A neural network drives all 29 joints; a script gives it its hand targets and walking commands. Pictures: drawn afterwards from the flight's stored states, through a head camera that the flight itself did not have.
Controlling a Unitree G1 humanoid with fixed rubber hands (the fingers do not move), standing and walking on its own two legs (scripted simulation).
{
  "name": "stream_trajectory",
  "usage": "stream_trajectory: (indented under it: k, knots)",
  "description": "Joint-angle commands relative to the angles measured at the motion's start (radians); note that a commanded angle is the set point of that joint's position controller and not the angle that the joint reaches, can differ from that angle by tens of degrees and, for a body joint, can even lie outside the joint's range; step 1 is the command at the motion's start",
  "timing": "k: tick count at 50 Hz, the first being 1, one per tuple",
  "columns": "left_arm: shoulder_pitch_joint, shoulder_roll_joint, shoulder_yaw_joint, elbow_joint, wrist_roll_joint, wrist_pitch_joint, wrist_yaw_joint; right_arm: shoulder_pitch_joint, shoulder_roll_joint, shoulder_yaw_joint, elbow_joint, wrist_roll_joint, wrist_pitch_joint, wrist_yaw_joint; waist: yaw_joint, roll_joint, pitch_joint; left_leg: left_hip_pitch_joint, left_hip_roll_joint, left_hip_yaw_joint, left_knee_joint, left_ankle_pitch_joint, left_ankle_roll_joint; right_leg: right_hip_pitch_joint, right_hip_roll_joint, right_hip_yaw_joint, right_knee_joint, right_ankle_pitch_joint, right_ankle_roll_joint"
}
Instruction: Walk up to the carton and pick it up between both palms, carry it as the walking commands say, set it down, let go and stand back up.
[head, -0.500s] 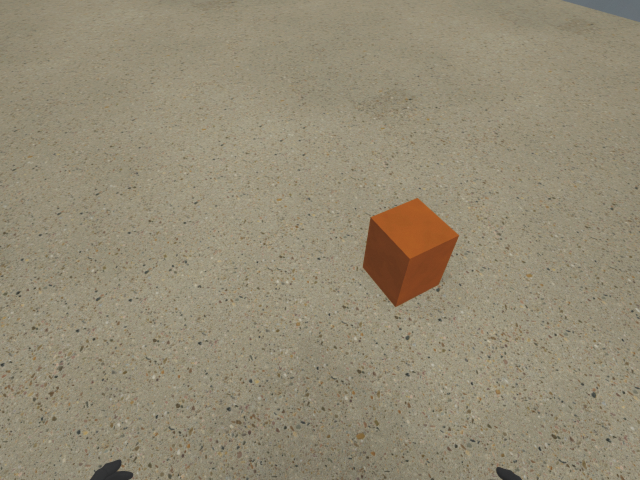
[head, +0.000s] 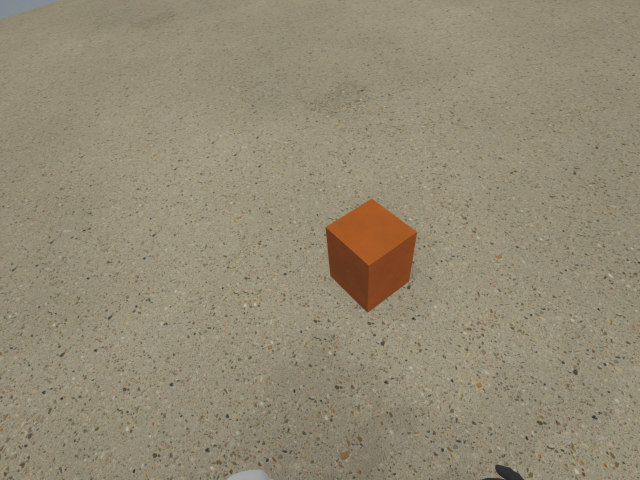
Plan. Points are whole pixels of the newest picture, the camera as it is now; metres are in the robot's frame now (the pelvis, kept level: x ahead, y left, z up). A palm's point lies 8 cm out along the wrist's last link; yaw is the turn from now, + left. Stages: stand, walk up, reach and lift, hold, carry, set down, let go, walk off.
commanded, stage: walk up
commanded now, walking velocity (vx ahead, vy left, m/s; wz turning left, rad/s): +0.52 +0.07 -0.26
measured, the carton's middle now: (369, 255) +0.94 -0.13 -0.64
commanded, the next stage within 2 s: none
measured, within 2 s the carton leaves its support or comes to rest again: neither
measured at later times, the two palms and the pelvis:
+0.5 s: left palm (176, 358) +0.33 +0.26 -0.13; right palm (509, 428) +0.21 -0.26 -0.15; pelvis +0.22 +0.01 -0.02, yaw -4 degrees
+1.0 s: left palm (212, 288) +0.48 +0.23 -0.14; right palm (497, 320) +0.38 -0.29 -0.14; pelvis +0.38 -0.02 -0.01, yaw -8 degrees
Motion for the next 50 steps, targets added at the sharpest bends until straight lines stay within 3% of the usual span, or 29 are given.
stream_trajectory:
  k: [1,6,8,10,11,12,13,14,15,20,22,24,25,26,27,28,29,30,33,35,38,39,42,43,44,45,46,48,50]
  knots:
    - [0.103,0.226,0.072,-0.001,-0.006,-0.038,0.023,-0.17,-0.098,-0.054,-0.126,-0.042,-0.015,0.003,0.078,-0.219,0.084,-0.242,0.016,-0.007,-0.097,0.093,-0.022,0.045,-0.232,0.323,-0.3,0.106,-0.115]
    - [0.181,0.209,0.068,0.032,-0.005,-0.038,0.028,-0.258,-0.054,-0.035,-0.155,-0.029,-0.019,0.005,0.109,-0.21,0.066,-0.22,-0.027,0.027,-0.3,0.021,-0.02,0.15,-0.246,0.317,-0.227,0.411,-0.153]
    - [0.139,0.234,0.087,0.011,0.0,-0.028,0.025,-0.244,-0.04,-0.035,-0.147,-0.021,-0.03,0.0,0.103,-0.28,0.018,-0.137,-0.043,0.05,-0.399,-0.037,-0.016,0.139,-0.238,0.269,-0.18,0.535,-0.152]
    - [0.04,0.225,0.073,-0.009,-0.002,-0.029,0.024,-0.067,-0.073,-0.042,-0.088,-0.013,-0.043,-0.017,-0.014,-0.19,-0.09,0.25,-0.071,0.093,-0.602,0.111,0.011,-0.002,-0.165,0.157,0.023,0.761,-0.102]
    - [0.009,0.227,0.077,-0.025,-0.019,-0.034,0.024,0.144,-0.124,-0.063,-0.03,-0.017,-0.057,-0.024,-0.091,-0.183,-0.212,0.5,0.012,0.023,-0.634,0.178,0.034,-0.115,-0.114,0.101,0.218,0.679,-0.057]
    - [0.023,0.179,0.063,-0.066,-0.033,-0.051,0.025,0.295,-0.244,-0.106,0.038,-0.028,-0.063,-0.044,-0.14,0.089,-0.364,0.772,0.272,-0.232,-0.618,0.309,0.121,-0.373,-0.006,-0.001,0.505,0.334,-0.011]
    - [0.016,0.115,0.049,-0.091,-0.021,-0.058,0.027,0.404,-0.312,-0.124,0.054,-0.029,-0.063,-0.05,-0.161,0.272,-0.387,0.958,0.415,-0.412,-0.616,0.545,0.191,-0.628,0.057,-0.016,0.657,-0.204,0.006]
    - [-0.037,0.13,0.04,-0.107,-0.012,-0.062,0.029,0.396,-0.297,-0.117,0.073,-0.027,-0.065,-0.05,-0.158,0.205,-0.319,0.946,0.441,-0.404,-0.594,0.675,0.222,-0.726,-0.007,0.029,0.715,-0.244,-0.001]
    - [-0.093,0.143,0.048,-0.117,-0.013,-0.063,0.028,0.346,-0.207,-0.096,0.059,-0.043,-0.069,-0.05,-0.149,0.106,-0.253,0.822,0.376,-0.307,-0.556,0.656,0.225,-0.726,-0.041,0.031,0.764,-0.158,0.004]
    - [-0.162,0.09,0.037,-0.103,-0.001,-0.039,-0.016,0.274,-0.143,-0.091,0.032,-0.062,-0.072,-0.063,-0.095,0.184,-0.132,0.594,0.354,-0.145,-0.641,0.456,0.169,-0.709,-0.094,0.003,0.515,-0.086,0.024]
    - [-0.128,0.08,0.035,-0.095,0.005,-0.024,-0.029,0.076,-0.148,-0.087,-0.042,-0.051,-0.067,-0.054,-0.008,0.243,-0.041,0.307,0.28,0.002,-0.729,0.217,0.125,-0.497,-0.101,-0.041,0.31,-0.012,0.026]
    - [0.009,0.119,0.057,-0.019,0.01,-0.02,-0.027,-0.004,-0.154,-0.087,-0.053,-0.042,-0.063,-0.041,0.095,0.17,-0.094,0.146,0.151,0.11,-0.672,-0.053,0.082,-0.232,-0.036,-0.148,0.197,0.22,0.037]
    - [0.096,0.143,0.07,0.035,0.023,-0.018,-0.016,-0.029,-0.162,-0.082,-0.063,-0.039,-0.058,-0.04,0.135,0.157,-0.106,0.101,0.136,0.115,-0.57,0.069,0.081,-0.12,-0.013,-0.171,0.226,0.205,0.035]
    - [0.14,0.178,0.08,0.06,0.024,-0.017,-0.004,-0.006,-0.166,-0.082,-0.067,-0.036,-0.062,-0.039,0.145,0.025,-0.154,0.098,0.109,0.118,-0.415,0.205,0.073,-0.033,0.021,-0.14,0.204,0.165,0.019]
    - [0.21,0.229,0.098,0.094,0.034,-0.018,0.005,0.016,-0.131,-0.076,-0.068,-0.036,-0.057,-0.033,0.174,-0.133,-0.179,-0.033,0.039,0.151,-0.182,0.139,0.069,0.074,-0.034,-0.028,0.16,0.045,-0.002]
    - [0.26,0.332,0.115,0.093,0.035,-0.014,0.017,0.05,-0.085,-0.067,-0.098,-0.036,-0.044,-0.032,0.178,-0.441,-0.152,-0.225,-0.054,0.144,0.085,-0.262,0.049,0.099,-0.247,0.409,-0.101,-0.238,-0.071]
    - [0.235,0.363,0.113,0.072,0.023,-0.009,0.026,0.065,-0.067,-0.06,-0.098,-0.049,-0.031,-0.023,0.136,-0.419,-0.078,-0.268,-0.09,0.021,0.26,-0.283,0.045,0.008,-0.338,0.782,-0.304,-0.419,-0.124]
    - [0.107,0.316,0.096,0.047,0.018,-0.009,0.028,0.045,-0.051,-0.061,-0.111,-0.058,-0.021,-0.023,0.071,-0.323,0.061,-0.228,-0.044,-0.043,0.261,-0.199,0.034,-0.195,-0.344,0.807,-0.37,-0.453,-0.131]
    - [-0.138,0.229,0.086,-0.06,0.004,0.005,0.02,0.158,-0.086,-0.05,-0.039,-0.027,-0.003,-0.031,-0.024,-0.313,0.176,-0.008,0.006,-0.018,0.079,-0.123,0.006,-0.514,-0.228,0.444,-0.303,-0.381,-0.094]
    - [-0.129,0.205,0.083,-0.07,0.013,0.008,0.027,0.137,-0.103,-0.059,-0.021,-0.026,0.011,-0.034,-0.008,-0.345,0.089,0.095,-0.03,0.031,-0.075,-0.139,-0.001,-0.461,-0.156,0.324,-0.253,-0.143,-0.059]
    - [-0.065,0.207,0.082,-0.027,0.018,0.003,0.03,0.098,-0.062,-0.05,-0.008,-0.019,0.009,-0.032,0.013,-0.257,0.029,0.146,-0.047,0.05,-0.237,-0.164,-0.007,-0.34,-0.176,0.297,-0.18,0.02,-0.102]
    - [-0.05,0.214,0.088,-0.029,0.015,0.01,0.037,0.09,-0.045,-0.044,-0.015,-0.021,0.003,-0.038,0.016,-0.314,0.0,0.145,-0.075,0.079,-0.338,-0.205,-0.015,-0.287,-0.15,0.284,-0.154,0.064,-0.096]
    - [-0.072,0.205,0.086,-0.027,0.007,0.021,0.037,0.162,-0.053,-0.045,0.026,-0.007,-0.018,-0.049,-0.024,-0.198,-0.148,0.345,-0.087,0.096,-0.6,0.019,-0.001,-0.219,-0.123,0.187,-0.016,0.26,-0.041]
    - [-0.067,0.133,0.069,-0.042,-0.001,0.01,0.038,0.217,-0.059,-0.05,0.032,-0.013,-0.033,-0.063,-0.055,-0.137,-0.261,0.497,0.032,-0.005,-0.645,0.051,0.025,-0.287,-0.073,0.121,0.106,0.249,-0.02]
    - [-0.105,0.087,0.06,-0.08,-0.01,-0.001,0.032,0.271,-0.139,-0.077,0.048,-0.022,-0.048,-0.067,-0.078,0.103,-0.268,0.633,0.237,-0.189,-0.697,0.128,0.072,-0.472,0.021,-0.003,0.286,0.108,0.016]
    - [-0.193,0.051,0.053,-0.102,0.006,-0.006,0.022,0.315,-0.193,-0.088,0.07,-0.03,-0.05,-0.072,-0.115,0.179,-0.2,0.733,0.416,-0.328,-0.707,0.313,0.147,-0.723,0.036,-0.061,0.436,-0.214,0.039]
    - [-0.233,0.071,0.055,-0.116,0.014,0.002,0.018,0.332,-0.195,-0.083,0.079,-0.035,-0.054,-0.087,-0.128,0.132,-0.173,0.715,0.447,-0.287,-0.649,0.537,0.184,-0.759,-0.029,-0.017,0.519,-0.239,0.042]
    - [-0.177,0.078,0.056,-0.088,-0.006,-0.012,0.003,0.238,-0.104,-0.075,0.054,-0.051,-0.053,-0.08,-0.069,0.166,-0.114,0.638,0.347,-0.155,-0.569,0.716,0.161,-0.696,-0.045,-0.041,0.439,-0.196,0.039]
    - [-0.176,0.037,0.032,-0.067,-0.007,-0.017,-0.001,0.217,-0.099,-0.067,0.045,-0.05,-0.044,-0.079,-0.07,0.217,-0.125,0.566,0.273,-0.083,-0.565,0.701,0.117,-0.58,-0.012,-0.089,0.306,-0.18,0.037]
